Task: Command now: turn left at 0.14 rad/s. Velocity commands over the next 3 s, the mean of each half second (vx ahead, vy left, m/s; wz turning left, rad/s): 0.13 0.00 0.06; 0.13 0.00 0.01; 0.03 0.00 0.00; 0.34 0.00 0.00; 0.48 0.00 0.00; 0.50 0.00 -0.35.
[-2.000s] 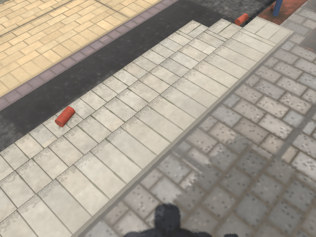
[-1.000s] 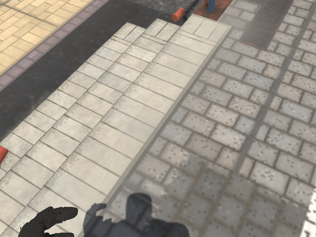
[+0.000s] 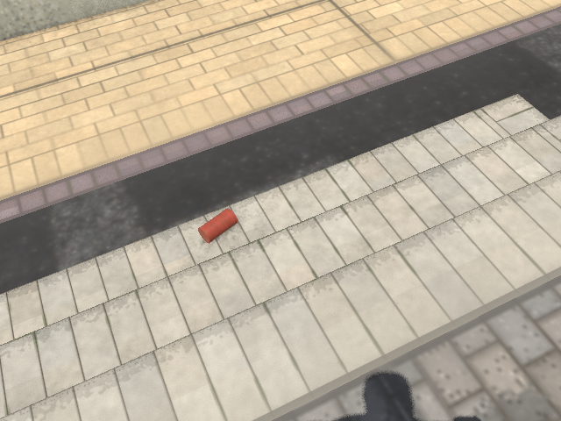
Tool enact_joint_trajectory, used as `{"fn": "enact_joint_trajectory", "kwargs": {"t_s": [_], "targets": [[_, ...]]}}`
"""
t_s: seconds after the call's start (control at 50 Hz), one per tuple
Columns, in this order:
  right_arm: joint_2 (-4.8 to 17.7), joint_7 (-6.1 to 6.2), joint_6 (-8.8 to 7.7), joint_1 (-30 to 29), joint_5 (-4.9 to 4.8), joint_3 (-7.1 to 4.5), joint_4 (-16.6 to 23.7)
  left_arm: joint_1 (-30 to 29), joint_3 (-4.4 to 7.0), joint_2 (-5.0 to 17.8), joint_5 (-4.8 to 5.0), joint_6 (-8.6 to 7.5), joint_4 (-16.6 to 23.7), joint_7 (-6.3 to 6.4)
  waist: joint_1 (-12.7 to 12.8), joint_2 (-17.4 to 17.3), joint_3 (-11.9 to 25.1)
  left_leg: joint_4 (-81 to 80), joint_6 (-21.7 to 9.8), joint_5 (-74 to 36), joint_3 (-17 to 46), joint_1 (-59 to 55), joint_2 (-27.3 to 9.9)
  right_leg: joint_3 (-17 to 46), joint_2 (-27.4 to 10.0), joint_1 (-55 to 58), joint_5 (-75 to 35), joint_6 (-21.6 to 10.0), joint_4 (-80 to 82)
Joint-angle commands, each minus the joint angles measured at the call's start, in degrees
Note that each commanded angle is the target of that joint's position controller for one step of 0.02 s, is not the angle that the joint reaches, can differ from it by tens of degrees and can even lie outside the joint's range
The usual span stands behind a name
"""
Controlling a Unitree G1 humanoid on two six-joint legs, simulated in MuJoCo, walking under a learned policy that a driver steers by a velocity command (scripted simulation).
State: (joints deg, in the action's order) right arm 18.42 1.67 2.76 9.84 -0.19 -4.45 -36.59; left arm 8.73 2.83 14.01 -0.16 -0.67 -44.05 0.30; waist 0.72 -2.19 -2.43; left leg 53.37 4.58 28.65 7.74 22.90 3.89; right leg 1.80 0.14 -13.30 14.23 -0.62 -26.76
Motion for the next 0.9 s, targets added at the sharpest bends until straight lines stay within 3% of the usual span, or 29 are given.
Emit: {"fn": "enact_joint_trajectory", "kwargs": {"t_s": [0.02, 0.06, 0.1, 0.12, 0.14, 0.16, 0.2, 0.24, 0.28, 0.34, 0.38, 0.42, 0.44, 0.46, 0.48, 0.5, 0.52, 0.54, 0.56, 0.6, 0.64, 0.7, 0.74, 0.78, 0.82, 0.84, 0.86, 0.88, 0.9], "targets": [[0.3, -0.23, -0.77, -1.0, -0.10, 0.27, 3.5, -4.0, 1.73, 8.1, 0.17, 0.14, 3.5, 0.33, -0.4, 12.3, 6.0, -9.9, 1.3, -1.3, -4.0, -2.6, -3.3, 8.2, -10.6, 6.8, -29.8, -10.7, 4.6], [1.1, -0.31, -0.88, -0.7, -0.70, 0.00, 2.8, -2.0, 1.86, 9.1, 0.34, 0.81, 2.7, 0.33, 0.4, 12.8, 6.9, -19.4, 1.0, -6.2, -5.8, -6.7, -3.2, 9.1, -11.0, 7.9, -30.4, -10.9, 3.4], [1.8, -0.35, -0.98, 1.7, -0.26, -0.14, 1.1, -0.9, 1.39, 8.5, 1.05, 0.79, 1.8, 0.26, -1.0, 11.1, 6.3, -34.2, -1.1, -20.1, -6.3, -14.4, -2.9, 8.9, -9.9, 5.5, -25.7, -8.3, 2.9], [4.1, -0.06, -1.01, 1.4, 0.44, -0.35, 1.6, 0.8, 0.98, 7.8, 0.60, 0.10, 1.4, 0.07, -0.2, 8.0, 7.1, -34.1, -2.7, -27.5, -2.3, -19.7, -6.0, 8.6, -9.2, 2.1, -19.9, -5.0, 3.0], [8.1, 0.43, -0.84, 1.7, 0.84, -1.12, 2.0, 2.3, 0.70, 7.4, -0.83, -0.85, 1.4, -0.55, 2.0, 0.2, 8.4, -29.2, -5.2, -39.4, 1.6, -22.8, -10.6, 5.1, -5.8, -0.9, -12.9, -2.1, 1.0], [5.9, -0.14, -0.95, 0.7, 1.25, -0.76, 0.8, 2.2, 0.28, 5.7, -0.82, -1.21, 0.7, -0.58, 2.4, -5.7, 8.8, -28.5, -7.7, -29.3, 1.2, -16.8, -10.1, 1.2, -2.7, 2.7, -4.2, 0.9, 2.5], [2.4, -0.86, -1.69, 0.1, 1.68, 0.16, 0.8, -2.3, 0.51, 7.3, -0.72, -0.87, 0.3, -0.31, 0.0, -1.5, 5.0, -30.4, -7.3, -20.9, 1.0, -12.6, -8.3, 0.3, -2.1, 3.1, -4.2, 2.6, 0.8], [3.8, -0.62, -2.25, 1.8, 1.13, -0.10, -0.3, -1.5, 0.32, 6.4, -0.30, 0.07, -0.4, 0.27, -0.4, -3.4, 3.0, -32.4, -7.9, -7.0, 1.6, -10.9, -7.5, -2.2, 0.2, 0.9, 4.0, 2.2, -2.2], [6.1, -0.29, -2.46, 5.8, 0.64, -0.62, -1.0, -2.4, 0.47, 6.1, 0.61, -0.31, 0.1, 0.47, -2.3, -8.2, -1.3, -38.2, -11.8, 13.2, 9.8, -9.4, -12.2, -5.2, 2.3, -7.1, 11.5, 1.5, -10.0], [7.0, 0.14, -3.73, 7.9, 0.01, -0.70, -1.8, -4.3, 1.01, 6.5, 1.98, -2.50, 1.5, -0.28, -2.9, -11.1, -6.7, -43.4, -17.1, 16.1, 21.0, -8.6, -19.7, -1.7, -1.0, -15.1, 14.6, -1.6, -18.6], [6.4, 0.10, -4.22, 6.3, -0.75, -0.55, -1.4, -2.8, 1.01, 6.2, 2.48, -3.75, 0.9, -1.36, -1.6, -9.2, -5.8, -42.4, -16.4, 10.4, 18.4, -10.5, -19.4, -1.5, -2.3, -14.0, 15.9, -3.9, -14.1], [6.1, -0.22, -4.02, 1.8, -1.57, -0.41, -0.5, 4.0, 1.28, 5.8, 1.98, -4.48, -2.8, -2.18, 2.6, -6.2, -2.4, -39.0, -13.7, 3.1, 10.1, -4.1, -14.5, -5.1, 0.3, 2.5, 2.2, -4.4, -2.5], [4.7, -0.29, -4.04, 1.3, -1.05, -0.08, -0.3, 8.8, 1.79, 6.4, 1.41, -4.44, -5.3, -2.28, 4.3, -4.5, -0.3, -34.4, -12.2, 0.1, 6.4, -0.5, -11.8, -5.3, 1.5, 10.5, -1.4, -3.4, -1.6], [1.3, -0.45, -4.36, 0.1, -0.38, 0.91, 0.5, 14.8, 2.36, 8.3, 1.20, -4.48, -7.0, -2.16, 6.3, 1.3, 1.4, -23.3, -9.5, -3.4, 1.4, 4.6, -7.9, 2.9, -3.8, 17.2, 2.9, -4.5, 2.3], [-1.4, -0.24, -5.15, -0.3, -0.49, 1.58, 3.2, 19.5, 3.69, 15.3, 1.04, -4.76, -7.0, -2.15, 6.7, 17.0, 2.6, -3.9, -5.1, -1.0, -6.4, 15.3, -0.7, 27.2, -16.8, 22.3, 15.4, -11.4, 13.0], [2.7, 0.31, -5.99, -0.2, -1.82, 0.33, 3.8, 17.2, 3.17, 14.7, -0.03, -5.17, -6.0, -2.38, 5.5, 16.4, -0.2, 7.0, -4.7, 6.4, -2.1, 21.0, -1.1, 39.5, -23.1, 18.6, 16.3, -17.4, 17.6], [4.2, 0.19, -6.48, 1.5, -2.31, -0.26, 2.8, 12.4, 2.16, 11.7, 0.02, -5.40, -4.8, -1.95, 2.9, 11.6, -4.0, 11.4, -5.3, 2.6, -0.2, 23.3, -4.0, 34.3, -22.3, 16.6, 10.4, -16.9, 16.2], [1.2, -0.79, -8.33, 2.6, 6.55, 0.62, -0.5, 10.2, -0.45, 3.1, -5.69, -7.70, -2.0, -1.39, 3.2, 14.7, -0.7, 18.5, -8.6, -2.7, 3.6, 22.7, -2.6, 25.5, -17.0, 14.7, 19.0, -15.3, 17.3], [0.6, -1.12, -9.03, 1.4, 7.35, 0.20, -0.3, 8.8, -1.45, 0.6, -5.50, -8.11, -2.0, -0.93, 1.6, 11.6, -1.4, 17.5, -9.8, -6.0, 2.0, 22.2, -3.1, 21.0, -15.3, 12.9, 11.6, -14.6, 18.1], [-1.1, -2.29, -8.73, -0.4, 5.66, 0.67, 0.1, 4.3, -1.47, 3.0, -3.19, -7.85, 0.3, -0.21, -1.2, 5.9, 1.3, 12.7, -9.0, -10.2, -2.6, 17.6, -5.0, 12.1, -12.6, 10.6, -6.8, -13.5, 19.7], [0.2, -4.15, -7.40, 0.5, 3.44, 0.33, -0.8, 5.7, -0.50, 6.9, -2.52, -7.42, 0.8, -0.33, -1.3, 4.9, 3.5, 4.4, -4.8, -14.9, -7.3, 13.0, -6.3, 5.1, -10.5, 10.5, -24.2, -13.0, 18.3], [-2.0, -5.88, -5.83, -2.8, 3.04, 1.57, -1.3, 12.1, 0.70, 9.8, -2.34, -6.89, -1.0, -1.67, 0.2, 5.3, 4.0, -11.5, -0.8, -18.1, -10.6, 7.0, -6.4, 0.1, -9.4, 10.3, -42.6, -12.1, 13.5], [-1.1, -6.11, -6.16, -4.5, 2.64, 1.80, -1.7, 14.2, 1.75, 11.4, -2.21, -6.22, -1.3, -2.95, 0.7, 6.2, 3.6, -17.5, -2.1, -21.1, -10.5, 5.8, -5.8, 1.9, -11.8, 11.5, -47.7, -12.7, 10.7], [0.2, -5.69, -7.33, -3.9, 2.17, 1.79, -3.1, 10.4, 1.85, 10.2, -2.04, -5.61, 0.0, -3.79, -1.1, 5.7, 4.5, -22.6, -4.0, -28.3, -9.2, 2.9, -5.8, 2.9, -12.9, 11.5, -47.9, -11.7, 7.3], [2.6, -4.92, -8.67, -2.6, 0.90, 1.36, -4.5, 8.3, 0.93, 7.8, -1.28, -5.26, 1.0, -4.47, -3.6, 3.6, 8.4, -28.0, -8.8, -46.2, -10.7, -11.4, -3.4, 0.2, -6.7, 5.8, -50.0, -6.1, 1.7], [7.4, -4.07, -9.04, -2.3, 0.00, 0.82, -3.7, 14.8, 0.70, 6.2, -1.35, -5.17, 1.6, -4.05, 0.0, -1.3, 16.5, -24.0, -18.0, -66.4, -3.9, -25.3, -10.6, -1.9, -2.4, 0.7, -40.2, -0.9, -2.7], [3.4, -4.32, -8.48, -0.2, -0.73, 2.57, -3.6, 18.6, -0.94, 3.4, -1.27, -5.26, 1.1, -3.88, -0.4, -2.1, 25.5, -22.0, -24.7, -68.7, 5.9, -37.3, -20.1, -0.4, -1.2, -5.0, -22.7, 3.6, -12.1], [2.3, -4.12, -7.63, 6.3, -0.41, 2.62, -5.7, 13.1, -0.27, 4.6, -1.70, -4.85, 2.1, -3.84, -4.3, -4.2, 24.1, -23.7, -25.4, -68.3, 10.2, -35.3, -22.7, 0.0, 1.3, -8.8, -1.0, 5.6, -23.8], [5.1, -3.79, -8.12, 9.9, 0.84, 1.62, -7.8, 8.9, 0.51, 4.5, -2.50, -4.60, 3.9, -3.66, -4.7, -8.1, 18.1, -26.7, -24.7, -69.9, 11.6, -30.7, -24.1, -0.3, 2.0, -15.5, 27.3, 6.7, -35.7]]}}
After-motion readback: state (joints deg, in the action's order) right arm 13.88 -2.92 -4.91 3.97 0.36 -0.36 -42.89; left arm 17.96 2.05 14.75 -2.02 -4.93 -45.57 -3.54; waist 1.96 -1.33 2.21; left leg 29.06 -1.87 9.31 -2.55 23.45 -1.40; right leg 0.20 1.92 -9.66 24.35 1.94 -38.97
